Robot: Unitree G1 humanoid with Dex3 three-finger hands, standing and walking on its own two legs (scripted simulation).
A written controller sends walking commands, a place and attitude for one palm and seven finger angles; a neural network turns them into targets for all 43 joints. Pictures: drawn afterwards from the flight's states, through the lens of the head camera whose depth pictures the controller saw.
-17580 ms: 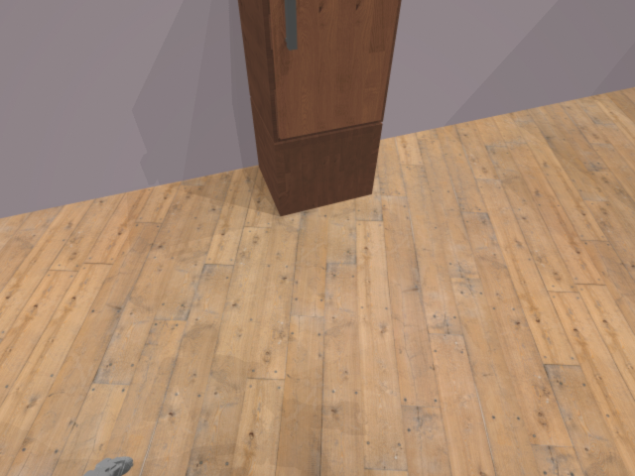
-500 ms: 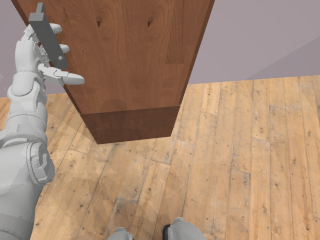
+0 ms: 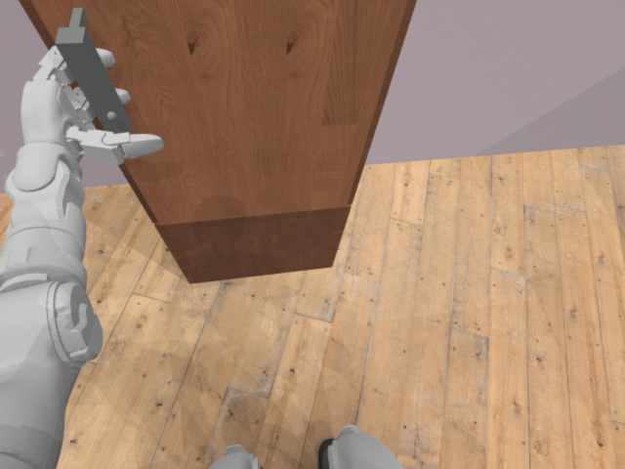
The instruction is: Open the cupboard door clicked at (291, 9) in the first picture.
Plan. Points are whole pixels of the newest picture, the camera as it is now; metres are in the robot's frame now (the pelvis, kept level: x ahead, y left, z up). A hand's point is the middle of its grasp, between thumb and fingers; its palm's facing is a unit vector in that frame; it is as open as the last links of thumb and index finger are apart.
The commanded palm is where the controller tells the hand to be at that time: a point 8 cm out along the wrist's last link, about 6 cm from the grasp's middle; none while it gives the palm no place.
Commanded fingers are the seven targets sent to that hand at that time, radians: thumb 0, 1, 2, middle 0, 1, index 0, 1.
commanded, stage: close the thumb around the handle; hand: left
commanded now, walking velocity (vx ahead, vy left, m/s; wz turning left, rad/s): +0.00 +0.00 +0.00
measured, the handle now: (100, 76) +0.59 +0.21 +0.11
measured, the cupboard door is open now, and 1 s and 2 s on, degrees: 0 8 40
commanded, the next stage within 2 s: pull the door open along its arc in 0.48 s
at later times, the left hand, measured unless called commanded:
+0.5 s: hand (117, 114) +0.53 +0.18 +0.10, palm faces +0.06 -1.00 +0.00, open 6.3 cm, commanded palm +0.50 +0.23 +0.10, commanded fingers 0.00 0.90 0.90 -0.40 -1.35 -0.40 -1.35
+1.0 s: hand (123, 151) +0.47 +0.17 +0.10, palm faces +0.03 -1.00 -0.01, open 6.5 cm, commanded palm +0.41 +0.21 +0.10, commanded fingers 0.00 0.90 0.90 -0.40 -1.35 -0.40 -1.35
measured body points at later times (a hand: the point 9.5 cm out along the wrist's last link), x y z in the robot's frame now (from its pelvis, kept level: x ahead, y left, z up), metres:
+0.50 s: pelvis +0.00 +0.00 +0.00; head +0.12 +0.02 +0.43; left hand +0.52 +0.24 +0.11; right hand -0.02 -0.26 -0.11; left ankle -0.03 +0.09 -0.70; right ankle +0.00 -0.11 -0.70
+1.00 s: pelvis +0.02 +0.00 +0.01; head +0.10 +0.00 +0.45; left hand +0.47 +0.23 +0.10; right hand +0.03 -0.26 -0.10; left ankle -0.03 +0.09 -0.70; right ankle +0.00 -0.11 -0.70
